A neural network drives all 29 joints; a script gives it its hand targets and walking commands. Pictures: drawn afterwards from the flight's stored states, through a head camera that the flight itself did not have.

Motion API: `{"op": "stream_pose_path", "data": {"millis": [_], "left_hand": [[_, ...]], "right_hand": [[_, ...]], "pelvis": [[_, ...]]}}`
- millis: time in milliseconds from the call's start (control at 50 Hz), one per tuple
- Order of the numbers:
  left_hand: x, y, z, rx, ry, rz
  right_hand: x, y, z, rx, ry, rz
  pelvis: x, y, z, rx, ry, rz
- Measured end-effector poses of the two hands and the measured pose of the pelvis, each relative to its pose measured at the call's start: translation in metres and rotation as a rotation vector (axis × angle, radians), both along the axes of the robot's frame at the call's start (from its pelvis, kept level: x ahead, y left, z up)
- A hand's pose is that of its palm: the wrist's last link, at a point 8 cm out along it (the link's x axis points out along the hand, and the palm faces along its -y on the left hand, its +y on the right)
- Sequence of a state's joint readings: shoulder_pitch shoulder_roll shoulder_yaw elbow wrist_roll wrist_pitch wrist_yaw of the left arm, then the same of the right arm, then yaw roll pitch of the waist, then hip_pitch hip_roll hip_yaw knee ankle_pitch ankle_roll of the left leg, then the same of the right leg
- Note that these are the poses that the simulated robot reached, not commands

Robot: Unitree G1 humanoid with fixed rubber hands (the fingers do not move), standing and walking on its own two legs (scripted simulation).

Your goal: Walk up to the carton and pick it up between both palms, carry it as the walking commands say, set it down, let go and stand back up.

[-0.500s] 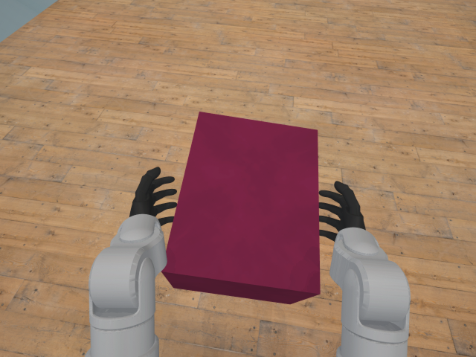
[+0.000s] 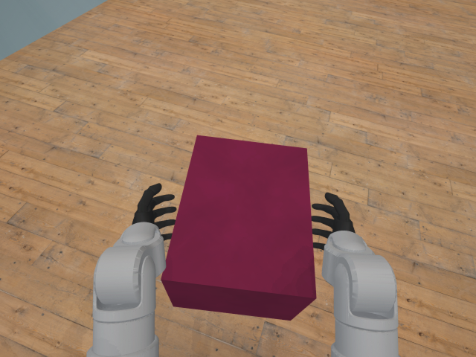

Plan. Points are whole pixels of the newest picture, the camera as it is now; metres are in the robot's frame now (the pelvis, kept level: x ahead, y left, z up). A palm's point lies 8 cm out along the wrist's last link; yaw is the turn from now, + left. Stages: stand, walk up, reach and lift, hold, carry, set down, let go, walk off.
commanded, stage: carry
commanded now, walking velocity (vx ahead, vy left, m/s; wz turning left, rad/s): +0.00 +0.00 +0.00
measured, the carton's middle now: (242, 224) +0.35 +0.00 +0.01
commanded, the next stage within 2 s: none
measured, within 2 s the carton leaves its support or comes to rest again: neither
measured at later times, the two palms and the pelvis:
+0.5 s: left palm (138, 266) +0.21 +0.14 +0.12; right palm (365, 280) +0.21 -0.15 +0.12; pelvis -0.05 -0.01 +0.00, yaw +1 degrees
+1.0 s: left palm (149, 269) +0.22 +0.13 +0.11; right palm (368, 284) +0.21 -0.16 +0.10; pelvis -0.05 -0.02 +0.00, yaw +1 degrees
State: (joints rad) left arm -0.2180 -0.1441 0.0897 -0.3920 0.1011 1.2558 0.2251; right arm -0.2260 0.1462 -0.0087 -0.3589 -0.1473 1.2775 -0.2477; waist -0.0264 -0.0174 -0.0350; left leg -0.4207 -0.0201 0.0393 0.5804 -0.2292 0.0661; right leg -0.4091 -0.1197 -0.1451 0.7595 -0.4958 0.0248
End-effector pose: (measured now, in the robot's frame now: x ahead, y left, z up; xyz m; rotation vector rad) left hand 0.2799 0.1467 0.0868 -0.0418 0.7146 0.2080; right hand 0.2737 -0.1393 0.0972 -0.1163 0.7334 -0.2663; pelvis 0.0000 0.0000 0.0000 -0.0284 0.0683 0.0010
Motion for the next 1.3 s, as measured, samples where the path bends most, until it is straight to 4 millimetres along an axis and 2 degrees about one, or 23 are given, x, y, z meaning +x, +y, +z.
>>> {"op": "stream_pose_path", "data": {"millis": [100, 220, 300, 360, 460, 560, 740, 940, 1300], "left_hand": [[-0.016, 0.001, 0.009, 0.031, -0.015, -0.001], [-0.038, -0.013, 0.02, 0.046, -0.064, 0.003], [-0.05, -0.019, 0.033, 0.047, -0.087, -0.004], [-0.055, -0.018, 0.04, 0.054, -0.106, -0.002], [-0.063, -0.012, 0.04, 0.052, -0.108, 0.01], [-0.07, -0.009, 0.032, 0.046, -0.072, 0.012], [-0.073, -0.013, 0.022, 0.047, -0.03, 0.006], [-0.066, -0.02, 0.023, 0.055, -0.032, -0.001], [-0.064, -0.021, 0.022, 0.052, -0.029, -0.003]], "right_hand": [[-0.016, 0.001, -0.001, 0.042, -0.017, -0.001], [-0.037, -0.013, 0.005, 0.058, -0.067, 0.003], [-0.051, -0.02, 0.011, 0.059, -0.087, 0.004], [-0.056, -0.018, 0.016, 0.06, -0.104, 0.008], [-0.062, -0.012, 0.022, 0.039, -0.1, 0.02], [-0.068, -0.009, 0.016, 0.023, -0.062, 0.024], [-0.072, -0.013, 0.006, 0.028, -0.021, 0.018], [-0.067, -0.02, 0.006, 0.043, -0.029, 0.008], [-0.065, -0.021, 0.007, 0.043, -0.034, 0.004]], "pelvis": [[-0.016, 0.003, 0.001, -0.004, -0.014, 0.0], [-0.033, -0.009, -0.004, 0.023, -0.042, 0.004], [-0.038, -0.015, -0.003, 0.027, -0.046, 0.011], [-0.04, -0.013, -0.003, 0.025, -0.048, 0.011], [-0.046, -0.012, -0.003, 0.023, -0.055, 0.012], [-0.051, -0.011, -0.003, 0.022, -0.059, 0.012], [-0.057, -0.013, -0.003, 0.025, -0.062, 0.012], [-0.052, -0.017, -0.002, 0.03, -0.053, 0.011], [-0.051, -0.017, -0.002, 0.031, -0.051, 0.011]]}}
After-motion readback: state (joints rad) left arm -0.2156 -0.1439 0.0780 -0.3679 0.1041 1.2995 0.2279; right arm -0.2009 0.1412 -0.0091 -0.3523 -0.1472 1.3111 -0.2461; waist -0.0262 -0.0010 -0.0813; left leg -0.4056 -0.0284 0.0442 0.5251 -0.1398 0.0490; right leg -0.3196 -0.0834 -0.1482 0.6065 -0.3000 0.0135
